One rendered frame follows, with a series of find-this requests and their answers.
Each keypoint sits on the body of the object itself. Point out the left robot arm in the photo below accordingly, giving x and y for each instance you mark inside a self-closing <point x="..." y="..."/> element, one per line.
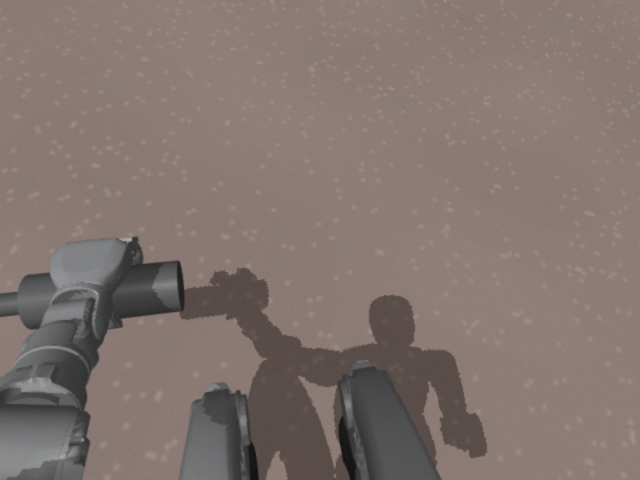
<point x="43" y="425"/>

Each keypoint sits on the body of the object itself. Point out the right robot foot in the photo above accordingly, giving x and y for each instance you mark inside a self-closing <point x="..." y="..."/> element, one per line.
<point x="346" y="451"/>

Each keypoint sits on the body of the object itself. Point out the left robot hand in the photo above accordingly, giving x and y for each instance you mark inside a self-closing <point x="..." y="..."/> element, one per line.
<point x="102" y="262"/>

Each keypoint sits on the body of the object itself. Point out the bottle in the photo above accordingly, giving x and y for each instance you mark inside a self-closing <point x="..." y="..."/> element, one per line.
<point x="148" y="289"/>

